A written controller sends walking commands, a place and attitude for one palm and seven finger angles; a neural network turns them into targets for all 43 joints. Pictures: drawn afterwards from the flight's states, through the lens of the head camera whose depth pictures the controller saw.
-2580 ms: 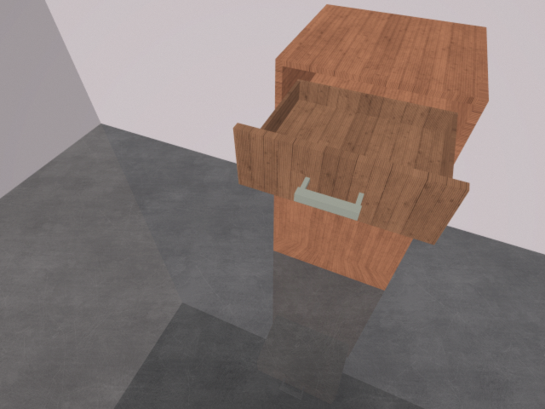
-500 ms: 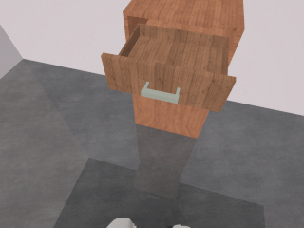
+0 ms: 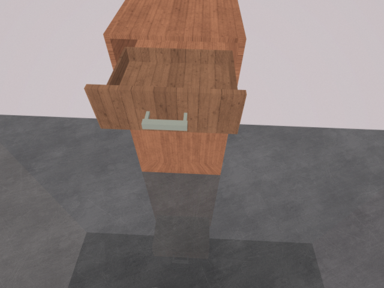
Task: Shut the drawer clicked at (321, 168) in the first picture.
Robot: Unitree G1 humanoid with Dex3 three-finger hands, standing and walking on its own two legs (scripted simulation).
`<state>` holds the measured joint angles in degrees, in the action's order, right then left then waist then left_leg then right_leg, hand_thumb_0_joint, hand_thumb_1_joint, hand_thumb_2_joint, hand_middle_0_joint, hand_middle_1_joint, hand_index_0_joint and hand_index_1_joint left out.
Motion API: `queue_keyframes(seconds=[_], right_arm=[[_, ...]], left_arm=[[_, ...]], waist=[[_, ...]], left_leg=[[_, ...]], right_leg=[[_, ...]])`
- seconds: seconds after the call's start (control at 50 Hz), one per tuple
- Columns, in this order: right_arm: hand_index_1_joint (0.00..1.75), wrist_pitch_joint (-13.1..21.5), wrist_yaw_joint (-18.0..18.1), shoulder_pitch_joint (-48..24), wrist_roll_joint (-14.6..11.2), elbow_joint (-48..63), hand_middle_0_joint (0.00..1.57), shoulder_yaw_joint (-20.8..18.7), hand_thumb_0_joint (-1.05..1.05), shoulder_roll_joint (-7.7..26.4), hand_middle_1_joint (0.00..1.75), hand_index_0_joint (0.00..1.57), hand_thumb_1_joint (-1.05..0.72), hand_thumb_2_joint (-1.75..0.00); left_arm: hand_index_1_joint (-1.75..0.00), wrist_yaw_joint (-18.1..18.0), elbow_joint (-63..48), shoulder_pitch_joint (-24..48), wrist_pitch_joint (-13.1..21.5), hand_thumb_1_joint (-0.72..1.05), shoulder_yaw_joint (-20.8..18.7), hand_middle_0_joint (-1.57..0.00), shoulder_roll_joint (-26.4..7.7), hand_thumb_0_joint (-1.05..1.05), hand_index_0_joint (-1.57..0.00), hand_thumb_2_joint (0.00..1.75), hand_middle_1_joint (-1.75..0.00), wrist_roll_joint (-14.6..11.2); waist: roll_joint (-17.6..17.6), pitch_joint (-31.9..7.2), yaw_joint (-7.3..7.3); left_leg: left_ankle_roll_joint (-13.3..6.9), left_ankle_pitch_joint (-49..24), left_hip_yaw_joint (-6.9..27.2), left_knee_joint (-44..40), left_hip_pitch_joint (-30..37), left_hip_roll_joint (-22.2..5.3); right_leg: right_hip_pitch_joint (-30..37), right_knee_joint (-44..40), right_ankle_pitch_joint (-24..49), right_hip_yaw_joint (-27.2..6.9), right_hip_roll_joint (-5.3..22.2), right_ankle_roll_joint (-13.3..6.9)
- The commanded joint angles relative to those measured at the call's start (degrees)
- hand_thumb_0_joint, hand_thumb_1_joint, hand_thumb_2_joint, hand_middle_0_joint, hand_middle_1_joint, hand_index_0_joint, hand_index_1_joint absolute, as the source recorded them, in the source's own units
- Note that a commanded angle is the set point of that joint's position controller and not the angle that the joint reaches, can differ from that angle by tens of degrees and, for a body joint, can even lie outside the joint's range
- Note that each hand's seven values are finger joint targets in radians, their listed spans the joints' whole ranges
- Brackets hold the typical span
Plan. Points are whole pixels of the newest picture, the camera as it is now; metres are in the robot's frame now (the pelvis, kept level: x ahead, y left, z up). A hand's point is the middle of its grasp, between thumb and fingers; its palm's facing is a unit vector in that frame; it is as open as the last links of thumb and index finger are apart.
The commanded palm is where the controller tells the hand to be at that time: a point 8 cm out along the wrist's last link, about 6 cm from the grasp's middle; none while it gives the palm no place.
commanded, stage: take the last steps up to it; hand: left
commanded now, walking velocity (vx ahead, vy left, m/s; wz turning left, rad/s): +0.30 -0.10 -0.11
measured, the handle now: (165, 120) +0.55 +0.10 +0.00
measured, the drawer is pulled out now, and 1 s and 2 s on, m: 0.28 0.28 0.28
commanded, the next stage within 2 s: come to a stop and stand still in 0.70 s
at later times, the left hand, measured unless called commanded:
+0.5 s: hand (116, 284) +0.16 +0.19 -0.17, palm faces -0.06 -0.99 -0.11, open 7.4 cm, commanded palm none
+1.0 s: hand (164, 227) +0.30 +0.09 -0.16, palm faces -0.02 -0.98 -0.20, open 7.1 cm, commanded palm none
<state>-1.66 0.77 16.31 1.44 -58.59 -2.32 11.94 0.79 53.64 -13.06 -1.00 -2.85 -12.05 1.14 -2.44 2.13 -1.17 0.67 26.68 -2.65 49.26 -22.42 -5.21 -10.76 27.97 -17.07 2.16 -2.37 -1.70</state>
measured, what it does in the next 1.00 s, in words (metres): walks ahead: left foot, then right foot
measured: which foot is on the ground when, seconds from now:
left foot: up 0.00-0.22, down 0.24-0.74, up 0.76-1.00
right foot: down 0.00-0.24, up 0.26-0.74, down 0.76-1.00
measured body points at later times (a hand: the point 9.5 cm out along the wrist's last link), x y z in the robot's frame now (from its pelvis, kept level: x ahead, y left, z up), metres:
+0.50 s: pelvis +0.10 +0.02 +0.02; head +0.12 +0.06 +0.46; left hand +0.17 +0.25 -0.16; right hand +0.04 -0.19 -0.12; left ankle +0.11 +0.11 -0.73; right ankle +0.10 -0.15 -0.64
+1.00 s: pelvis +0.21 -0.08 +0.00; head +0.23 -0.08 +0.45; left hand +0.30 +0.15 -0.15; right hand +0.21 -0.31 -0.15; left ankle +0.24 +0.02 -0.71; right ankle +0.22 -0.17 -0.73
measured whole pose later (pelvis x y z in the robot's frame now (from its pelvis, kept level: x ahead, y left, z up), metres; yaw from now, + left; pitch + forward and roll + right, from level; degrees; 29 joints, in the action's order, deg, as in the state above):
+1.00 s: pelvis +0.21 -0.08 +0.00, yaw -4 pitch +0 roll -2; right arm -0.6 2.2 14.1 0.6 -61.1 -2.9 9.6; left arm -2.4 58.3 -9.5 1.7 -2.5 -8.3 1.3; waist -1.6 2.9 -0.8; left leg 2.4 21.0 -5.3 43.4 -22.9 -3.7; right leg -13.2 26.3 -12.7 9.6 0.3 -2.4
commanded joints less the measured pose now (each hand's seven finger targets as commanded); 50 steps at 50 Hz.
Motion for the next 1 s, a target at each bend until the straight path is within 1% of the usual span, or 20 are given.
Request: queue_keyframes(seconds=[0.0,0.1,0.18,0.2,0.22,0.24,0.3,0.38,0.48,0.6,0.66,0.7,0.72,0.74,0.76,0.78,0.8,0.84,0.9,0.98], right_arm=[[0.30,2.4,-0.9,-3.7,0.3,5.4,0.20,-2.2,0.00,6.0,0.30,0.20,-0.90,-0.90],[0.30,3.4,-1.1,-3.6,-0.2,5.3,0.20,-1.8,0.00,2.8,0.30,0.20,-0.90,-0.90],[0.30,5.0,-0.2,7.5,0.0,1.6,0.20,-1.8,0.00,3.1,0.30,0.20,-0.90,-0.90],[0.30,5.5,0.4,14.2,0.4,-0.4,0.20,-2.8,0.00,7.3,0.30,0.20,-0.90,-0.90],[0.30,5.6,1.1,19.8,1.4,-1.1,0.20,-3.8,0.00,13.5,0.30,0.20,-0.90,-0.90],[0.30,5.0,1.6,18.7,1.1,-1.0,0.20,-3.3,0.00,13.2,0.30,0.20,-0.90,-0.90],[0.30,6.1,1.9,8.1,0.5,0.8,0.20,-1.0,0.00,5.2,0.30,0.20,-0.90,-0.90],[0.30,6.9,1.9,8.9,0.0,-0.7,0.20,-1.0,0.00,3.9,0.30,0.20,-0.90,-0.90],[0.30,6.3,1.6,12.8,0.3,-3.0,0.20,-1.4,0.00,3.3,0.30,0.20,-0.90,-0.90],[0.30,5.2,1.0,14.0,0.9,-4.3,0.20,-1.9,0.00,3.0,0.30,0.20,-0.90,-0.90],[0.30,4.6,1.2,11.8,0.7,-4.1,0.20,-2.6,0.00,3.9,0.30,0.20,-0.90,-0.90],[0.30,4.4,0.5,12.4,0.1,-4.8,0.20,-2.1,0.00,1.3,0.30,0.20,-0.90,-0.90],[0.30,4.4,0.2,12.7,-0.5,-3.8,0.20,-1.0,0.00,-3.2,0.30,0.20,-0.90,-0.90],[0.30,3.6,0.5,8.6,-0.7,-1.4,0.20,-0.6,0.00,-1.8,0.30,0.20,-0.90,-0.90],[0.30,3.1,0.6,7.8,-0.6,-1.5,0.20,-1.1,0.00,-1.6,0.30,0.20,-0.90,-0.90],[0.30,3.1,0.7,7.9,-0.3,-2.1,0.20,-1.4,0.00,-1.2,0.30,0.20,-0.90,-0.90],[0.30,3.0,0.8,7.5,-0.2,-2.9,0.20,-1.4,0.00,-1.2,0.30,0.20,-0.90,-0.90],[0.30,2.4,1.2,9.2,-0.3,-4.4,0.20,-0.3,0.00,-4.4,0.30,0.20,-0.90,-0.90],[0.30,1.3,1.2,7.9,-1.0,-4.1,0.20,0.0,0.00,-5.0,0.30,0.20,-0.90,-0.90],[0.30,0.0,1.0,3.0,-0.7,-0.4,0.20,-1.0,0.00,-0.9,0.30,0.20,-0.90,-0.90]], left_arm=[[-0.30,-1.5,-1.5,-3.2,2.3,0.90,-2.0,-0.20,-8.4,0.00,-0.20,0.90,-0.30,0.1],[-0.30,-1.5,1.3,-6.2,3.2,0.90,-1.9,-0.20,-8.6,0.00,-0.20,0.90,-0.30,0.6],[-0.30,-0.8,2.2,-4.0,2.4,0.90,-1.9,-0.20,-6.8,0.00,-0.20,0.90,-0.30,0.1],[-0.30,-0.4,1.3,-4.6,2.2,0.90,-1.4,-0.20,-3.8,0.00,-0.20,0.90,-0.30,0.1],[-0.30,0.0,-0.2,-5.4,1.8,0.90,-0.9,-0.20,-0.7,0.00,-0.20,0.90,-0.30,-0.2],[-0.30,0.1,-1.3,-2.1,1.6,0.90,-1.5,-0.20,-3.7,0.00,-0.20,0.90,-0.30,0.8],[-0.30,1.1,1.2,-3.3,1.5,0.90,-1.9,-0.20,-2.5,0.00,-0.20,0.90,-0.30,1.0],[-0.30,1.2,2.4,-5.1,0.2,0.90,-1.4,-0.20,-0.6,0.00,-0.20,0.90,-0.30,0.8],[-0.30,1.1,0.3,1.0,0.1,0.90,-0.9,-0.20,0.6,0.00,-0.20,0.90,-0.30,0.8],[-0.30,1.1,-1.3,8.2,1.2,0.90,-0.5,-0.20,1.4,0.00,-0.20,0.90,-0.30,0.5],[-0.30,0.9,0.6,3.4,2.0,0.90,-1.1,-0.20,0.9,0.00,-0.20,0.90,-0.30,0.4],[-0.30,0.0,4.5,-6.6,2.9,0.90,-2.0,-0.20,-3.3,0.00,-0.20,0.90,-0.30,0.6],[-0.30,-0.8,6.4,-12.8,3.6,0.90,-3.0,-0.20,-8.8,0.00,-0.20,0.90,-0.30,0.7],[-0.30,-1.3,6.7,-15.5,3.3,0.90,-2.9,-0.20,-10.8,0.00,-0.20,0.90,-0.30,-0.2],[-0.30,-1.7,6.6,-11.8,3.5,0.90,-2.9,-0.20,-8.8,0.00,-0.20,0.90,-0.30,-0.1],[-0.30,-1.9,6.1,-7.9,3.6,0.90,-2.4,-0.20,-5.9,0.00,-0.20,0.90,-0.30,-0.2],[-0.30,-2.4,5.4,-4.8,3.7,0.90,-1.5,-0.20,-2.5,0.00,-0.20,0.90,-0.30,-0.3],[-0.30,-3.0,4.2,-1.5,4.3,0.90,-0.6,-0.20,0.6,0.00,-0.20,0.90,-0.30,0.4],[-0.30,-3.5,3.6,-0.8,3.4,0.90,-0.4,-0.20,-1.7,0.00,-0.20,0.90,-0.30,0.4],[-0.30,-3.9,3.0,-1.4,1.7,0.90,-1.5,-0.20,-5.1,0.00,-0.20,0.90,-0.30,0.2]], waist=[[9.1,3.0,0.48],[9.4,2.1,1.19],[5.4,1.0,-3.38],[-5.3,-1.3,-5.48],[-20.0,-1.7,-6.23],[-13.0,0.1,-6.04],[-3.6,4.7,-0.08],[-3.7,0.3,0.89],[-4.4,2.4,-0.92],[-7.7,4.1,-3.09],[-7.1,-0.2,-0.53],[1.9,-4.8,3.50],[16.5,-8.7,5.69],[17.7,-7.2,6.38],[19.0,-6.7,4.80],[17.8,-5.1,3.30],[10.6,-3.6,1.93],[5.3,-2.8,-0.78],[7.4,-3.8,0.14],[10.7,-2.4,1.19]], left_leg=[[0.7,-4.3,0.6,12.3,-14.6,-1.6],[0.6,-4.6,-1.9,-1.7,-7.0,-0.7],[0.5,-13.5,-4.3,-18.9,15.6,1.8],[-1.4,-6.6,7.0,-25.4,23.5,-5.3],[-6.9,2.5,29.3,-37.4,26.2,-21.2],[-9.7,11.0,36.1,-42.4,19.4,-24.5],[-7.3,2.8,20.1,-42.4,8.8,-17.0],[-7.0,-12.6,6.0,-40.2,11.5,-12.4],[-8.6,-16.6,3.7,-40.2,15.6,-13.2],[-8.4,-19.4,1.3,-38.0,13.3,-12.6],[-6.3,-19.3,0.5,-31.5,11.8,-11.6],[-3.0,-12.8,-3.6,-18.3,2.4,-6.1],[-0.5,2.5,-8.1,-3.4,-10.2,-0.3],[-0.5,11.0,-3.3,8.4,-13.0,1.5],[-1.0,7.3,0.0,14.2,-13.2,-0.1],[-0.9,3.7,0.6,16.8,-13.1,-1.5],[-0.3,0.1,0.6,15.8,-10.6,-2.3],[1.3,-2.8,0.6,8.0,-3.9,-2.4],[2.0,-5.1,-1.5,-4.1,1.6,0.6],[1.7,-7.7,-1.1,-11.0,3.1,1.8]], right_leg=[[3.8,-17.6,-6.8,-17.9,16.2,-10.7],[3.1,-15.0,2.2,-14.7,15.7,-10.9],[-8.3,-4.7,-3.7,-9.8,9.6,-6.9],[-14.7,9.2,-5.5,-6.7,4.5,-4.5],[-25.2,27.3,-16.0,1.0,-1.5,-1.2],[-26.7,37.3,-14.6,-5.2,1.3,-1.9],[-25.9,43.1,0.5,-6.0,6.3,-0.5],[-24.6,39.8,6.5,-4.3,6.9,1.6],[-28.5,30.7,6.5,-0.8,8.8,3.1],[-19.7,11.9,3.5,4.1,7.8,2.8],[-7.0,2.0,6.1,5.7,5.7,1.9],[12.1,-3.2,8.3,2.8,7.1,0.5],[23.2,-7.2,8.7,-12.0,21.1,-3.6],[17.6,-12.7,12.8,-19.3,26.2,-6.9],[12.9,-14.2,11.6,-18.3,24.8,-7.8],[10.5,-14.2,11.8,-15.2,23.4,-8.0],[7.2,-13.1,20.8,-10.6,22.0,-8.2],[1.5,-10.2,39.7,-3.4,19.8,-7.6],[0.9,-7.7,46.5,-1.8,19.0,-8.4],[0.9,-5.4,41.5,-4.9,20.6,-9.1]])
